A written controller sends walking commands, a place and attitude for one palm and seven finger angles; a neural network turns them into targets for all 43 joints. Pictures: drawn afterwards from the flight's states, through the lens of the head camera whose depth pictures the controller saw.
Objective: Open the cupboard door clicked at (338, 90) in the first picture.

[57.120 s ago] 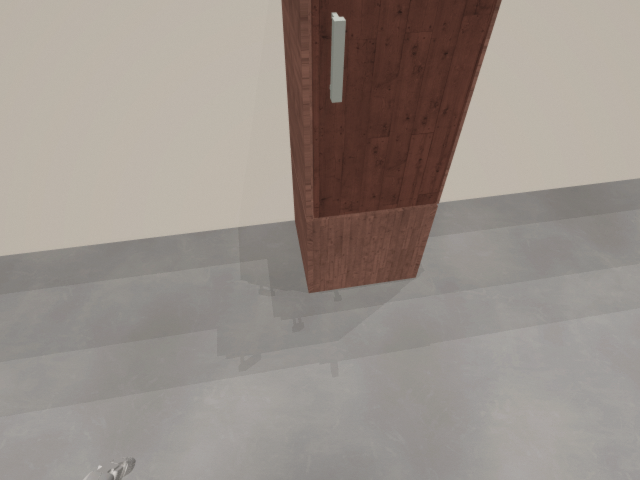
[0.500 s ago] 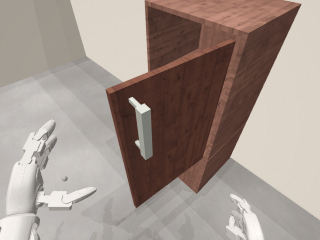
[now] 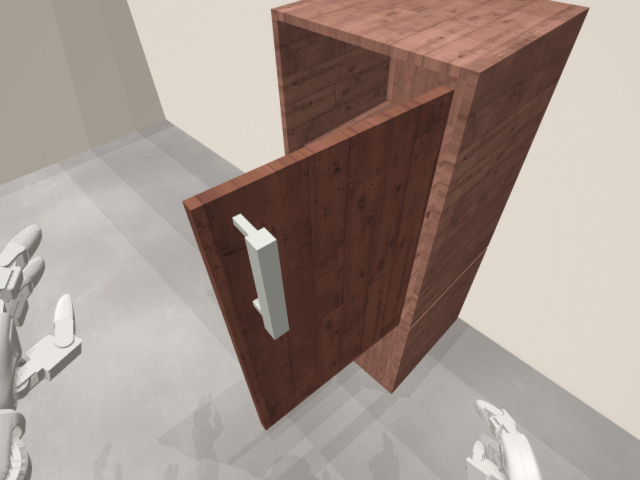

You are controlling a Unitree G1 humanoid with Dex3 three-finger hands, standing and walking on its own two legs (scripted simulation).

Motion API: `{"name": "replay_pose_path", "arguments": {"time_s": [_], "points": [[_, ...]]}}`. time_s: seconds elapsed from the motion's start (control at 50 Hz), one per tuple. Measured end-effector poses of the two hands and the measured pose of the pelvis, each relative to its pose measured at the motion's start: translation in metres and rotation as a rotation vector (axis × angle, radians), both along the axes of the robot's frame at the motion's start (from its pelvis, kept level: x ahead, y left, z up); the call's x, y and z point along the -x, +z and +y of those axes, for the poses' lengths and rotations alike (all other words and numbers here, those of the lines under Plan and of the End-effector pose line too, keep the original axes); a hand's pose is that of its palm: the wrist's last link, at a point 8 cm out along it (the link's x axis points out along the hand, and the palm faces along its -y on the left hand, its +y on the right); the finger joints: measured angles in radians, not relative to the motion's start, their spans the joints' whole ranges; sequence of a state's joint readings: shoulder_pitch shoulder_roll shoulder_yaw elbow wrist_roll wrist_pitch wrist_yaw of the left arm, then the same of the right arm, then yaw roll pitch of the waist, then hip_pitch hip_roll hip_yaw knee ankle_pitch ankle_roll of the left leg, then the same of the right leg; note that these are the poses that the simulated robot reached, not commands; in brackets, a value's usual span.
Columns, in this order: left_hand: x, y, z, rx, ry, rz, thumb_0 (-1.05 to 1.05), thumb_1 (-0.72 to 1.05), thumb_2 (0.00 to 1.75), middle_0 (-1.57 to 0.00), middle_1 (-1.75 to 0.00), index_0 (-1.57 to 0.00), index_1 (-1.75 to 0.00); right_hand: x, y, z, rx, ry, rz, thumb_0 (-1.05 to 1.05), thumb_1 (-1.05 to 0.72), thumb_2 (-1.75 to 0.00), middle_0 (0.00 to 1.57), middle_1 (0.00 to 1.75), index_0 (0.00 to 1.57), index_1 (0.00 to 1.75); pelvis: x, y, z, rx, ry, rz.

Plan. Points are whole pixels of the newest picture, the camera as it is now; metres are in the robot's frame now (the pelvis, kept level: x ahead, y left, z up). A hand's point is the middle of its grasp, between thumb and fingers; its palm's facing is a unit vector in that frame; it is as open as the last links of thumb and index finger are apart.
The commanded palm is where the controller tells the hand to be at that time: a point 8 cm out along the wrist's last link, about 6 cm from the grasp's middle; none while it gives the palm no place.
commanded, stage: draw the hand back to the body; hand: left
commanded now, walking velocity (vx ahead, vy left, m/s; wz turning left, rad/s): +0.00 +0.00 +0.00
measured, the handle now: (260, 279) +0.30 +0.11 +0.13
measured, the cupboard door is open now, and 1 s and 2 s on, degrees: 84 84 84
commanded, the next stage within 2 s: step back with the hand held close in 0.28 s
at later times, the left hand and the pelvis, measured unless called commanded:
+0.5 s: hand (76, 345) +0.18 +0.25 +0.16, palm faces +0.45 -0.79 -0.42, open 7.4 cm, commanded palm +0.13 +0.29 +0.17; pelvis -0.01 -0.01 +0.00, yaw +0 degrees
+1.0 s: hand out of the picture +0.09 +0.28 +0.16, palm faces +0.42 -0.76 -0.50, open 7.4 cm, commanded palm +0.04 +0.32 +0.17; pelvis -0.11 +0.02 -0.02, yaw +0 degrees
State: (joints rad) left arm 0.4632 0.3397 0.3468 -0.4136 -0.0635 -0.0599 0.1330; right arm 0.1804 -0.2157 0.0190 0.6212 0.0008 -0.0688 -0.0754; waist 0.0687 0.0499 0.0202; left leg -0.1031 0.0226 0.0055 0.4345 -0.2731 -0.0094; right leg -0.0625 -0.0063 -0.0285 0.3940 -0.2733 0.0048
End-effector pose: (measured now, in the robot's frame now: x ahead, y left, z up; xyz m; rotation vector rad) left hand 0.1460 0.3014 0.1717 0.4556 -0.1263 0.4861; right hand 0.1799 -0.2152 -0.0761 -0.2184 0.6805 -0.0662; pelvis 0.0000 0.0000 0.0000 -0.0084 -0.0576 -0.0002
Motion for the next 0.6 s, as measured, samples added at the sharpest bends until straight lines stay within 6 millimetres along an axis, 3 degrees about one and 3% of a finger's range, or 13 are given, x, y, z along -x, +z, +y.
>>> {"name": "replay_pose_path", "arguments": {"time_s": [0.22, 0.5, 0.6], "points": [[0.003, -0.007, -0.015, 0.026, -0.019, 0.021, 0.01, 0.87, 0.89, -0.21, -0.31, -0.21, -0.3, 0.004, -0.001, -0.011, 0.0, -0.01, 0.006, 0.01, -0.91, -0.9, 0.2, 0.29, 0.21, 0.3, 0.003, 0.001, -0.01, 0.0, 0.003, -0.004], [0.008, 0.008, -0.015, -0.042, -0.036, -0.008, 0.02, 0.89, 0.9, -0.21, -0.31, -0.21, -0.3, 0.012, -0.004, -0.014, -0.017, -0.019, 0.019, 0.01, -0.91, -0.9, 0.2, 0.29, 0.21, 0.3, 0.012, 0.001, -0.011, 0.011, 0.006, 0.015], [0.008, 0.0, -0.009, -0.071, -0.08, 0.051, 0.01, 0.89, 0.9, -0.21, -0.31, -0.21, -0.3, 0.025, -0.003, -0.02, 0.007, -0.065, 0.057, 0.01, -0.91, -0.9, 0.2, 0.29, 0.21, 0.3, 0.023, 0.0, -0.003, 0.013, -0.005, 0.049]]}}
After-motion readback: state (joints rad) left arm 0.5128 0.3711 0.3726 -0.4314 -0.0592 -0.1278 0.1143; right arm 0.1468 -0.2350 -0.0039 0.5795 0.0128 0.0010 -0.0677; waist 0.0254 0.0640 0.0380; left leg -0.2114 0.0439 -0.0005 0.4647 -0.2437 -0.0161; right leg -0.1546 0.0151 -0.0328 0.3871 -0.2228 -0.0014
